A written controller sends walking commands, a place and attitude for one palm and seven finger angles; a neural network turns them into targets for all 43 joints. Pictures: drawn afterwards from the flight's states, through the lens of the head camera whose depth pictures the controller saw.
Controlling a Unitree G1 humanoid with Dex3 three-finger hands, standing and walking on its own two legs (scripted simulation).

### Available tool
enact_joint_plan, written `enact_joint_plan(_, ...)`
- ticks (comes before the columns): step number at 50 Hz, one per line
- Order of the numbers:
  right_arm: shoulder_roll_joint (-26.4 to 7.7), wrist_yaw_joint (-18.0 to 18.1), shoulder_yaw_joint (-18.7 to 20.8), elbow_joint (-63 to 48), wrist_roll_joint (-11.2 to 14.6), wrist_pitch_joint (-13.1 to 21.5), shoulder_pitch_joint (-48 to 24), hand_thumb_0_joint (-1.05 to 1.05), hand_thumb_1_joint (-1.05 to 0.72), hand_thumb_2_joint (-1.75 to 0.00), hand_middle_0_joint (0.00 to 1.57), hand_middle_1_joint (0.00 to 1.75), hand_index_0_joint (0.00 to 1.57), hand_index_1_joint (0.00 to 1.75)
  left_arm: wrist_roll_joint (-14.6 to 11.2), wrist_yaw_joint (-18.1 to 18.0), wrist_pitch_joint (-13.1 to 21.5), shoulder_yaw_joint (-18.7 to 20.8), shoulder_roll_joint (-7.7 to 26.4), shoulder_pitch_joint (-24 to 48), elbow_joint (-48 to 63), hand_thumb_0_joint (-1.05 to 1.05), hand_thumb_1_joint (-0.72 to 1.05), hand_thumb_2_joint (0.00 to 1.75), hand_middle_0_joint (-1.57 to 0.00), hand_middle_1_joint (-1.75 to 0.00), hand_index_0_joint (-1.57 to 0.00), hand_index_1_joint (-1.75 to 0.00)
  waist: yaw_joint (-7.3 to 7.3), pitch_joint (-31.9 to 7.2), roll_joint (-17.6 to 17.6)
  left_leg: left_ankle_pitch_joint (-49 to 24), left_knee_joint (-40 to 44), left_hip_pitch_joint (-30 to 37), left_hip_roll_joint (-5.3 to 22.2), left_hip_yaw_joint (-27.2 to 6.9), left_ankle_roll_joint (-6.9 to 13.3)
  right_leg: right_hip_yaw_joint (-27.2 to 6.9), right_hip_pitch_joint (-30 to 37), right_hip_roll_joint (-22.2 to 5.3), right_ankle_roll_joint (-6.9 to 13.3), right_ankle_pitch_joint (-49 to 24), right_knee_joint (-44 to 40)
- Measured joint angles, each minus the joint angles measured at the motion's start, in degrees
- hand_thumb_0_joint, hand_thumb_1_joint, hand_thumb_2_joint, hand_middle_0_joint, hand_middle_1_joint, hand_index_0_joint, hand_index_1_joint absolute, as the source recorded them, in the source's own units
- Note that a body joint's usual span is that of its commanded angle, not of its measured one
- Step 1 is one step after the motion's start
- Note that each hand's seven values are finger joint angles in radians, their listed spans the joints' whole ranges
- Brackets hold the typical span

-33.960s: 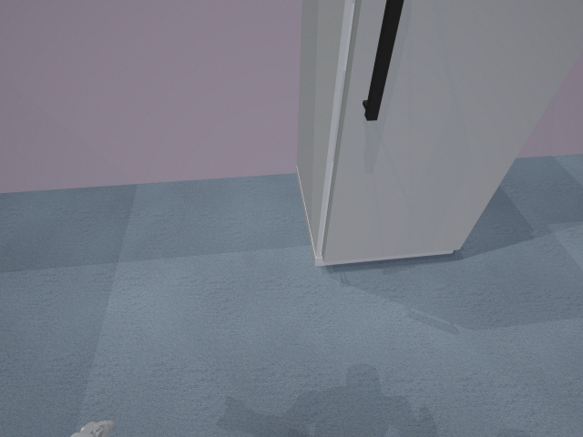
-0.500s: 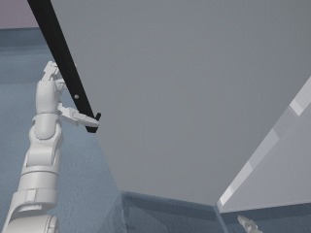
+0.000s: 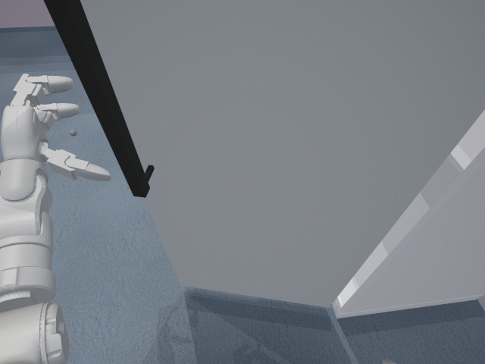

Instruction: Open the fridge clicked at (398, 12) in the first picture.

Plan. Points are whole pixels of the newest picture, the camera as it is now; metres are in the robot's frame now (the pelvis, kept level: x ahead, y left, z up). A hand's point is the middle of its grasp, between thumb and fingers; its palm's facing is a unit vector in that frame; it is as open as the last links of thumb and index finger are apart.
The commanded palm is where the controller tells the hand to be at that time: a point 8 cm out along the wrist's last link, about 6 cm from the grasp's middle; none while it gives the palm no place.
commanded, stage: slip the hand off the handle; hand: left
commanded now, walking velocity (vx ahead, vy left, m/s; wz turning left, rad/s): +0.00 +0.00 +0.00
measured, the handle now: (109, 86) +0.44 +0.21 +0.23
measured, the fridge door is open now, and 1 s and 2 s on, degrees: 75 75 75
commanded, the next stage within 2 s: draw the hand back to the body in 0.70 s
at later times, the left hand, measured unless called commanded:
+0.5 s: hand (48, 173) +0.33 +0.28 +0.17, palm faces +0.30 -0.93 -0.22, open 14.7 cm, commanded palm +0.28 +0.32 +0.18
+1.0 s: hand (35, 206) +0.28 +0.27 +0.17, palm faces +0.10 -0.99 -0.07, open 14.7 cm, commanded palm +0.23 +0.32 +0.18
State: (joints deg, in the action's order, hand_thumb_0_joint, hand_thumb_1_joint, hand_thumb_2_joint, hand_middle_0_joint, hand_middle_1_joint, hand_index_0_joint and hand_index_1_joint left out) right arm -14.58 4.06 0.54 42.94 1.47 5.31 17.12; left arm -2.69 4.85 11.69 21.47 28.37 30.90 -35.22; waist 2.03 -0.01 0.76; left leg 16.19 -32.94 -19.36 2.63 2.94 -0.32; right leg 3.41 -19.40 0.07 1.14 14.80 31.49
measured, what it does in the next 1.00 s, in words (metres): stands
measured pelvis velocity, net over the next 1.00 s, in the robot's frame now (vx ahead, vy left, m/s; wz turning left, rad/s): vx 0.00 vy -0.01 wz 0.04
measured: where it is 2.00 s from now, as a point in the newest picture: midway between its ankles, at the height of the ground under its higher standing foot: outside the picture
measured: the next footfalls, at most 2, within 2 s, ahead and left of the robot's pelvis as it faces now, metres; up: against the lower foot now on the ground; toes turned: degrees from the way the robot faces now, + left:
none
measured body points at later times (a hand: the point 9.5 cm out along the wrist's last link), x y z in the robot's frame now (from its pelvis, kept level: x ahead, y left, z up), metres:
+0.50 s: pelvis +0.00 +0.01 +0.00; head +0.00 +0.00 +0.45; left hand +0.31 +0.33 +0.18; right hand +0.16 -0.23 -0.09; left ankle +0.01 +0.12 -0.73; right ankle +0.02 -0.11 -0.73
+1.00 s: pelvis +0.00 -0.01 +0.00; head -0.03 -0.03 +0.45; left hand +0.27 +0.32 +0.18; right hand +0.19 -0.24 -0.08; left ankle +0.01 +0.12 -0.73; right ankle +0.02 -0.11 -0.73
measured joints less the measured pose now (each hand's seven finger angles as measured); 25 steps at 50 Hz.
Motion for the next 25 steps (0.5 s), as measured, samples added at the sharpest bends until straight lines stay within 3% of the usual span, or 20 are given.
enact_joint_plan(5, -0.4, -0.1, 0.4, 0.1, 0.5, -0.3, 2.0, 0.01, -0.9, -0.9, 0.2, 0.3, 0.2, 0.3, -1.3, 1.9, 0.5, 1.0, 1.0, -1.6, 1.0, -0.01, -0.55, 0.2, -0.26, -1.15, -0.26, -1.15, 0.18, -0.2, 0.0, 0.5, -0.7, -0.6, 0.0, 0.3, 0.2, -0.3, -0.6, 0.0, -0.2, 0.2, 0.4)
enact_joint_plan(13, -0.2, 0.2, 0.4, -0.8, 0.7, -0.1, 1.8, 0.01, -0.9, -0.9, 0.2, 0.3, 0.2, 0.3, -2.9, 2.0, -1.0, 0.7, -2.0, -9.5, 10.3, -0.01, -0.55, 0.2, -0.26, -1.15, -0.26, -1.15, -0.35, -0.4, 0.4, 1.1, -1.1, 0.4, -0.3, 0.7, 0.6, -0.7, 0.4, -0.3, -0.7, 0.6, 0.7)
enact_joint_plan(25, 1.2, 1.2, -1.5, -2.9, 0.7, 1.6, -4.6, 0.01, -0.9, -0.9, 0.2, 0.3, 0.2, 0.3, -4.1, 1.3, -4.8, -0.9, -4.6, -18.4, 22.0, -0.01, -0.55, 0.2, -0.26, -1.15, -0.26, -1.15, -3.23, -0.5, 0.8, 0.9, -0.1, 3.6, -0.6, -0.2, 0.5, 0.1, 4.0, -0.5, -0.6, 0.7, -0.4)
